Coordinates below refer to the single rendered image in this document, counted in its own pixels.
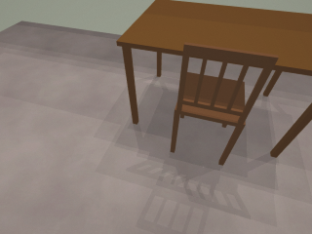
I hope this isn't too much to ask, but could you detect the chair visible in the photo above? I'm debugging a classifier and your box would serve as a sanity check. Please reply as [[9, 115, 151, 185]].
[[170, 42, 279, 166]]

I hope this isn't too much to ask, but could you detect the table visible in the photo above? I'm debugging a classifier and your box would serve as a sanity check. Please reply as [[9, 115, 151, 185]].
[[116, 0, 312, 158]]

